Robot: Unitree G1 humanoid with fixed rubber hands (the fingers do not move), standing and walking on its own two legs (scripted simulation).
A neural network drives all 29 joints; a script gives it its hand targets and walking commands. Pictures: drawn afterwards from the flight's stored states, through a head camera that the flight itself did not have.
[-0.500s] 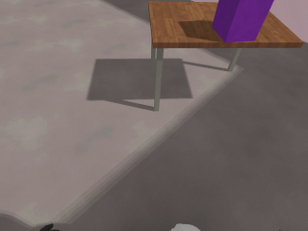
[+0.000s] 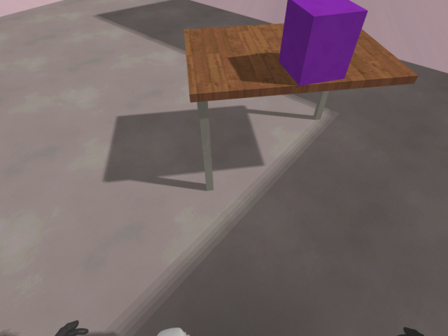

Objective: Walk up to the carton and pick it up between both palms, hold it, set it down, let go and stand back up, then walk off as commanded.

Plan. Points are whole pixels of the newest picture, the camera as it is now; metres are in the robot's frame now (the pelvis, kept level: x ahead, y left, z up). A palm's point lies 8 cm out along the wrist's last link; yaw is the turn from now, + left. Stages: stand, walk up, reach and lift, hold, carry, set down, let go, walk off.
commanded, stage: walk up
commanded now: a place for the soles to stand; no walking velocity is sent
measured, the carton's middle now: (317, 39) +1.12 -0.37 +0.03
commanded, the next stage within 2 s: none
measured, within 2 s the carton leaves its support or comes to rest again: neither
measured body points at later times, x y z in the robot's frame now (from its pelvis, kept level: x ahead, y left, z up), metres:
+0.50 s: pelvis +0.12 -0.02 -0.01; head +0.16 +0.00 +0.43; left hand +0.26 +0.30 -0.13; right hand +0.16 -0.38 -0.08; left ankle +0.12 +0.16 -0.71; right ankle +0.18 -0.13 -0.70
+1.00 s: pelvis +0.23 -0.05 -0.01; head +0.27 -0.03 +0.44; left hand +0.35 +0.27 -0.12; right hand +0.26 -0.41 -0.08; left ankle +0.26 +0.09 -0.71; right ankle +0.24 -0.15 -0.66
